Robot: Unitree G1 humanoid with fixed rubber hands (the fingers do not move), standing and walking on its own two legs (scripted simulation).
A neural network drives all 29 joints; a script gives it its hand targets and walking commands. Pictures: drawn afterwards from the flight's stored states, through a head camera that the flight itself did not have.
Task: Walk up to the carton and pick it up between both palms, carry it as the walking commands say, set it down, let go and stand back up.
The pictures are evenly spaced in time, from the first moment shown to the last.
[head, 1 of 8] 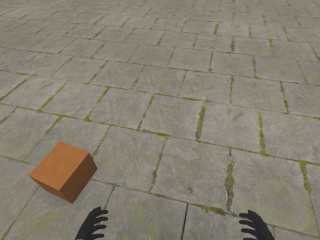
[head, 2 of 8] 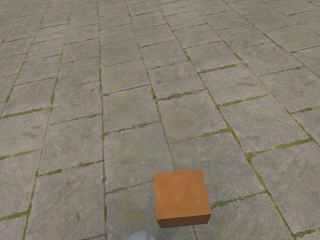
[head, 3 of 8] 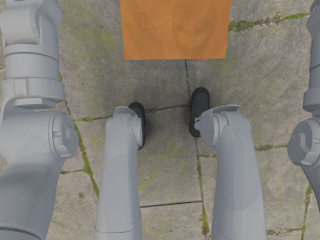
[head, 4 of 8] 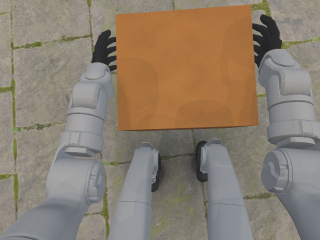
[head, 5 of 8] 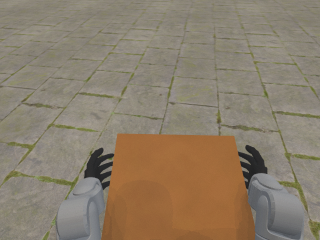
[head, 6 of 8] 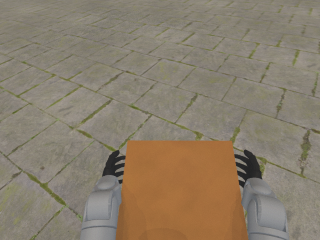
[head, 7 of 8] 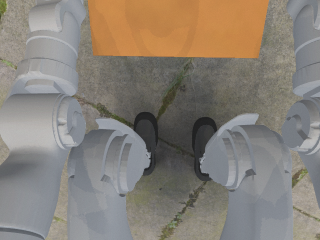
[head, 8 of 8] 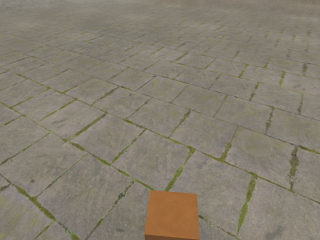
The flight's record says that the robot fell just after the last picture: no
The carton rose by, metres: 0.69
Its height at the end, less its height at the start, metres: +0.00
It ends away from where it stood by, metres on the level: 1.84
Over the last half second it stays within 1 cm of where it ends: yes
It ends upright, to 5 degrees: yes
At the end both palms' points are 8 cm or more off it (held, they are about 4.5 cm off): yes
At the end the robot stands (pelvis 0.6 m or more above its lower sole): yes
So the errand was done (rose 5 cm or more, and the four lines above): yes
